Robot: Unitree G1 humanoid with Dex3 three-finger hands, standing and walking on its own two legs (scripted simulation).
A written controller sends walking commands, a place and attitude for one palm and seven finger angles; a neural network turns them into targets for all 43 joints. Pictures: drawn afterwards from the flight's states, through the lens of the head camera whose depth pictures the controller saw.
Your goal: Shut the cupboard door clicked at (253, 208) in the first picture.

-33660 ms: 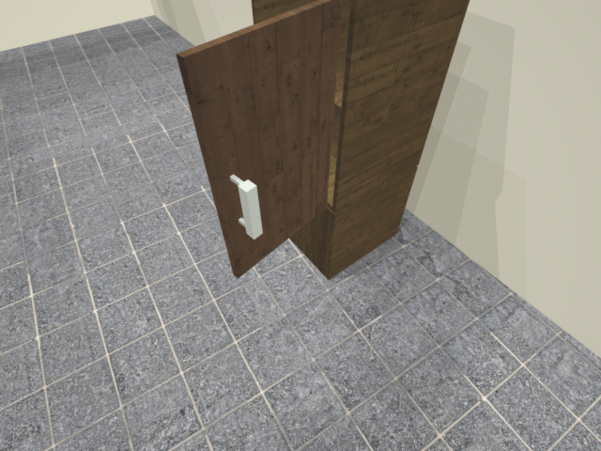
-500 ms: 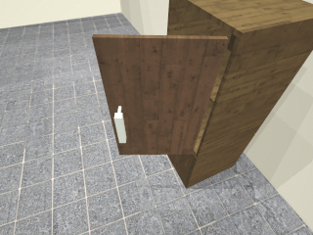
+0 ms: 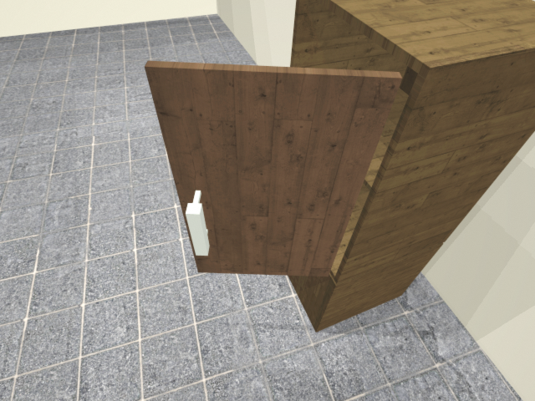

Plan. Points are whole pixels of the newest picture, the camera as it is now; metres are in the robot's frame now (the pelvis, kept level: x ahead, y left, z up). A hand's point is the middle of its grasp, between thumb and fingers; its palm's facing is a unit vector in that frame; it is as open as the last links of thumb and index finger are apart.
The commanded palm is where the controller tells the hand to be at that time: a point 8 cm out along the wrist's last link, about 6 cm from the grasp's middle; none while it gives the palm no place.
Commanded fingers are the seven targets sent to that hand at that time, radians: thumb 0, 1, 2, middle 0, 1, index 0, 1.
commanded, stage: come to a stop and stand still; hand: left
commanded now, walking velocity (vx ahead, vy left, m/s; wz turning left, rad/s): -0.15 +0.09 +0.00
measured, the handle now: (200, 223) +0.46 +0.17 -0.08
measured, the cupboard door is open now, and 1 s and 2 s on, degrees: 67 67 67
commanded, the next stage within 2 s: look again from close up in 0.80 s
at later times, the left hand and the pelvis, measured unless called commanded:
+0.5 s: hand out of the picture +0.02 +0.23 -0.16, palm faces -0.01 -0.96 -0.29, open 7.3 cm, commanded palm none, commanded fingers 0.00 0.90 0.90 -0.20 -0.30 -0.20 -0.30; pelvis -0.03 +0.03 +0.00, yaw -1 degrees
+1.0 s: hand out of the picture +0.03 +0.22 -0.16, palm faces -0.08 -0.96 -0.28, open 7.4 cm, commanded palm none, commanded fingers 0.00 0.90 0.90 -0.20 -0.30 -0.20 -0.30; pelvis -0.02 +0.01 +0.01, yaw -2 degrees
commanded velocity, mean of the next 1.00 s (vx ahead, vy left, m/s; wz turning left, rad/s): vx -0.02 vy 0.01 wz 0.00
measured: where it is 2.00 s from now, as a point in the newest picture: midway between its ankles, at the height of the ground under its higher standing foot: outside the picture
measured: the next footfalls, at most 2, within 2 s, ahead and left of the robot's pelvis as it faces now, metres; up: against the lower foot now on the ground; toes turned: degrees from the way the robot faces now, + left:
none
